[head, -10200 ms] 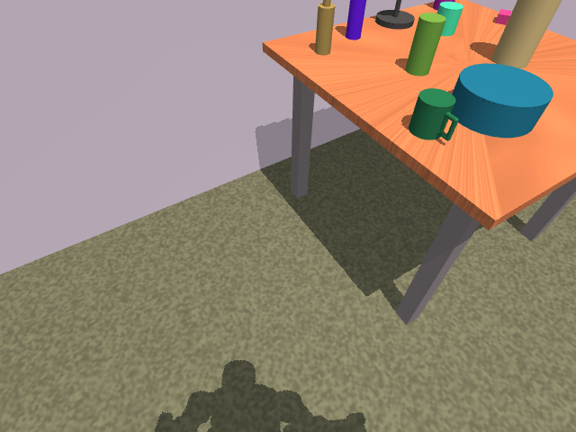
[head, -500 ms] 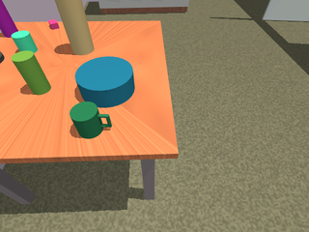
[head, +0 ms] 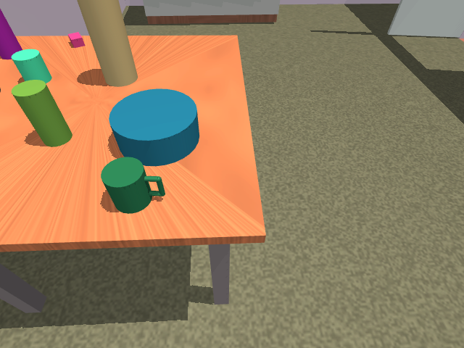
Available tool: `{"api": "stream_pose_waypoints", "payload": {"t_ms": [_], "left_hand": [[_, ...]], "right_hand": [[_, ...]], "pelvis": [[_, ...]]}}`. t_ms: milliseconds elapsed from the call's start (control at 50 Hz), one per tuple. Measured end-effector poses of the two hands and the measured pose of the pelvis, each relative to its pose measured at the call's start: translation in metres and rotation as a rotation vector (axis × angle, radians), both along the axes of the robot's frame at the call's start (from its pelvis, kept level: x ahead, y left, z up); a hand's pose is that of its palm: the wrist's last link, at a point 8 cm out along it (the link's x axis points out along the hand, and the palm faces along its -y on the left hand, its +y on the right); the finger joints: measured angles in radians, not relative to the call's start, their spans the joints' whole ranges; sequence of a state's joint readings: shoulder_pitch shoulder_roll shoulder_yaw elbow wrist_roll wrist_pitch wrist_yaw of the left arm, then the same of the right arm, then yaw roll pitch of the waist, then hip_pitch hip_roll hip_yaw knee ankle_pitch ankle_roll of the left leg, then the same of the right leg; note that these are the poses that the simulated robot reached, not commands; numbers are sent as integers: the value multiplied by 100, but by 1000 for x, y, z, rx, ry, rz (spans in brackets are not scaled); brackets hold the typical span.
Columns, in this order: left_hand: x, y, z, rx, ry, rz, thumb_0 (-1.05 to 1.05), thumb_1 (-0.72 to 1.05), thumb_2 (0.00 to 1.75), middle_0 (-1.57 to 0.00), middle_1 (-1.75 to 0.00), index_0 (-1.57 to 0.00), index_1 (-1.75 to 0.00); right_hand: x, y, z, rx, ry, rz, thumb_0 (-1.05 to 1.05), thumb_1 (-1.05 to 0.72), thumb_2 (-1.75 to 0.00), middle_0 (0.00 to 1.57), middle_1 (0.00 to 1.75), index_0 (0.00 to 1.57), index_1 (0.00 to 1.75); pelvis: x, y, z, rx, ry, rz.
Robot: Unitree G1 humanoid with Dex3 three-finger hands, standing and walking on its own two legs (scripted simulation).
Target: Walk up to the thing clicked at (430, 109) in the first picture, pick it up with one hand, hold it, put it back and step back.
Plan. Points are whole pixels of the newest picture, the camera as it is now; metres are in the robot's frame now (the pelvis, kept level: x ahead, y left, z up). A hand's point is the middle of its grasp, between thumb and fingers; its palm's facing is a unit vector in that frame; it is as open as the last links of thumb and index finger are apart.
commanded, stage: stand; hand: left
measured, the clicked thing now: (136, 185) +0.46 +0.21 -0.01
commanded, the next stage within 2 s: rise first in 2.00 s
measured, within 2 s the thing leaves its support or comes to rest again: neither
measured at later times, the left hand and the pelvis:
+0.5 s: hand out of the picture +0.08 +0.26 -0.16, palm faces -0.03 -0.94 -0.35, open 7.4 cm; pelvis +0.01 +0.00 +0.00, yaw +1 degrees
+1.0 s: hand out of the picture +0.09 +0.26 -0.16, palm faces -0.02 -0.94 -0.35, open 7.4 cm; pelvis +0.01 +0.00 +0.00, yaw +1 degrees
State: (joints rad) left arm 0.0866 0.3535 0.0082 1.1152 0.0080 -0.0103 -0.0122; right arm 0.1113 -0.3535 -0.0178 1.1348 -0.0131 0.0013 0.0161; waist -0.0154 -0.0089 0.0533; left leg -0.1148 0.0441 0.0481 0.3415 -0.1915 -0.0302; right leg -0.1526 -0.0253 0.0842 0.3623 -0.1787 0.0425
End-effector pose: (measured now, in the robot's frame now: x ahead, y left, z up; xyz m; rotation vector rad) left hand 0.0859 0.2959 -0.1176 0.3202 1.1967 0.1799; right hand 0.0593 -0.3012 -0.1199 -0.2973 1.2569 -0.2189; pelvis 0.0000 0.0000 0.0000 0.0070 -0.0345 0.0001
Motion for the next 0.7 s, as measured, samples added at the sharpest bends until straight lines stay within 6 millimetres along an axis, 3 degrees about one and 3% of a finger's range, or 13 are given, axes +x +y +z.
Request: {"api": "stream_pose_waypoints", "payload": {"t_ms": [280, 700], "left_hand": [[-9, 6, -1, 12, 34, 17, 1, 90, 90, -21, -30, -20, -30], [-2, 6, -1, 11, 25, 19, 1, 90, 90, -21, -30, -20, -30]], "right_hand": [[16, 2, 1, -1, -2, 20, 0, -91, -90, 20, 30, 21, 30], [32, 5, 2, -3, -16, 33, 0, -91, -90, 20, 30, 21, 30]], "pelvis": [[8, 1, 0, -2, 6, 11], [15, 2, 1, -3, 8, 18]]}}
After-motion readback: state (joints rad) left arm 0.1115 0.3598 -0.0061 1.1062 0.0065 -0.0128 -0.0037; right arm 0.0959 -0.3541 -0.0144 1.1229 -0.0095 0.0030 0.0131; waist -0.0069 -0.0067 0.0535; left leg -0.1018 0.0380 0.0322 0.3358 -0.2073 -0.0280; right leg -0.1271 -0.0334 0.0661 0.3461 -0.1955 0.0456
